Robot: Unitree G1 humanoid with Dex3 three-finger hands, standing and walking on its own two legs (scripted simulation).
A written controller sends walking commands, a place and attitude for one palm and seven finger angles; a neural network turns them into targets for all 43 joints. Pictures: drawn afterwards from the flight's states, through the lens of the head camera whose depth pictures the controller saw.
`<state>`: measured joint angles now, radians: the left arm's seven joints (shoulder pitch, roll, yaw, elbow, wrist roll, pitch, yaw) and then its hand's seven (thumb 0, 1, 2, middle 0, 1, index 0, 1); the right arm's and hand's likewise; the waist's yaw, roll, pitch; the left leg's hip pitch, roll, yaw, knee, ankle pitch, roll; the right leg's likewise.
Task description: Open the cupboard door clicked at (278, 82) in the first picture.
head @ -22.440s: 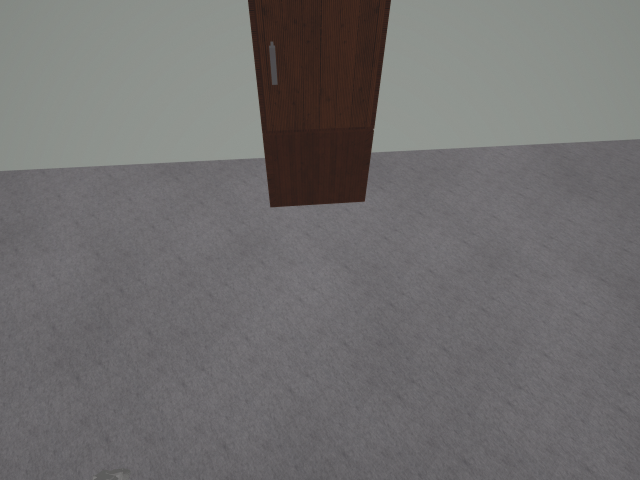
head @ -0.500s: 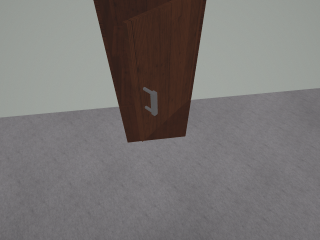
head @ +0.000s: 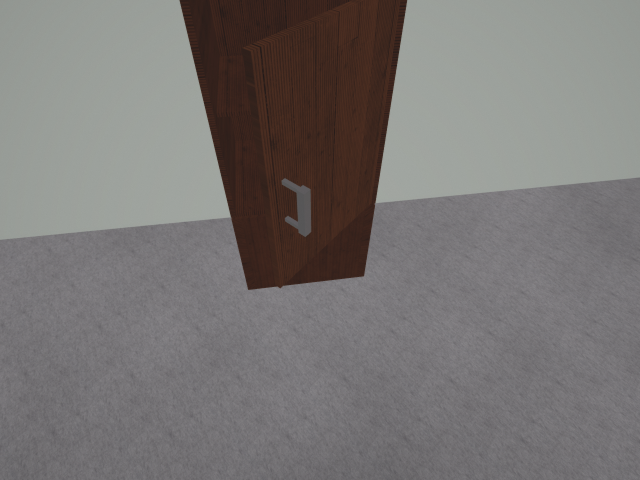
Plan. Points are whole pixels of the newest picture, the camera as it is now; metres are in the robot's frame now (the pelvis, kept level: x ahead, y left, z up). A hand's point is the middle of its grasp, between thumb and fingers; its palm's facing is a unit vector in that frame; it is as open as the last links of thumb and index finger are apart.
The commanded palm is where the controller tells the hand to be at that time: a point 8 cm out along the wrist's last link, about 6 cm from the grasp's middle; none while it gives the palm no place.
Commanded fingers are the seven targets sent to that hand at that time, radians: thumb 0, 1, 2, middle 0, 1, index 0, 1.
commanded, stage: look to check the result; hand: left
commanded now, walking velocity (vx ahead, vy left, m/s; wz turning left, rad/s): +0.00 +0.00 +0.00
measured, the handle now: (296, 207) +0.63 +0.08 -0.08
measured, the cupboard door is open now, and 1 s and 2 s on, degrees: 42 42 42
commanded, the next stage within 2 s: walk to a spot facing it in 0.48 s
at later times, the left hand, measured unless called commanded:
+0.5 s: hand out of the picture +0.00 +0.16 -0.18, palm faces +0.04 -0.98 -0.18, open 7.4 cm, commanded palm none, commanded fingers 0.00 0.90 0.90 -0.20 -0.30 -0.20 -0.30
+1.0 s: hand out of the picture +0.06 +0.16 -0.18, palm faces -0.09 -0.96 -0.27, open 7.4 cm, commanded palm none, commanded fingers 0.00 0.90 0.90 -0.20 -0.30 -0.20 -0.30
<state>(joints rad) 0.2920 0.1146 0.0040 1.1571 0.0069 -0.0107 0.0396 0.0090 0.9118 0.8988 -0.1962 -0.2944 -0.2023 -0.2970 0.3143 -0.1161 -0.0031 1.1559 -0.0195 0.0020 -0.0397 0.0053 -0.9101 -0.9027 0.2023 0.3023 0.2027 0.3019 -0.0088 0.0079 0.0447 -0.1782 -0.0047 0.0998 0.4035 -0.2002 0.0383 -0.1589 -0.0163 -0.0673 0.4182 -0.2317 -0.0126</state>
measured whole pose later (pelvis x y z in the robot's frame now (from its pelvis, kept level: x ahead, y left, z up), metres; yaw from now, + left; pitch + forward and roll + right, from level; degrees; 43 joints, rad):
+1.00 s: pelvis +0.01 -0.04 -0.02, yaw -10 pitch +0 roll +2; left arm 0.24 0.17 0.08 1.02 0.03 0.04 0.00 0.01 0.91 0.90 -0.20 -0.29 -0.20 -0.30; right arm 0.22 -0.19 -0.06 1.03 -0.03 0.03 -0.05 0.01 -0.91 -0.90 0.21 0.30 0.21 0.30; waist 0.02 0.02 0.10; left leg -0.25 0.09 0.24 0.61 -0.34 -0.02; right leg -0.30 0.00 -0.02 0.67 -0.35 -0.04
